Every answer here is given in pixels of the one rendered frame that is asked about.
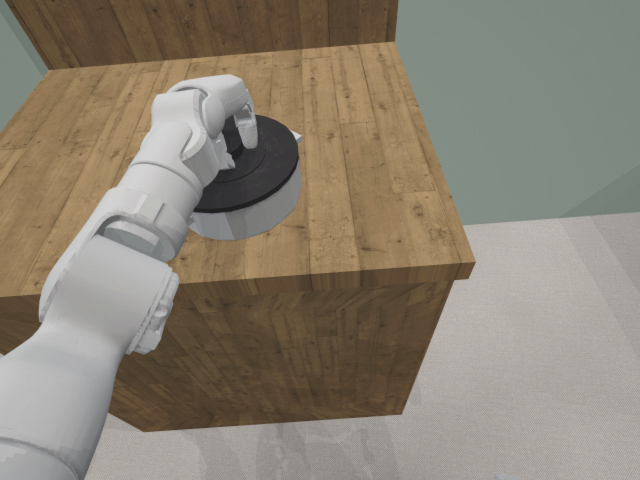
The pot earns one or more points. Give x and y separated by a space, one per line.
253 220

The robot left hand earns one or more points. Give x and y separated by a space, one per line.
236 101

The table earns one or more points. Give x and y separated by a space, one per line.
329 314

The robot left forearm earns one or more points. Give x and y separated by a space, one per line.
149 209

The lid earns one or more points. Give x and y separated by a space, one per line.
259 172

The robot left upper arm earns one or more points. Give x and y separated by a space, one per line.
56 387

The knob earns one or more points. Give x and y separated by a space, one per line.
234 143

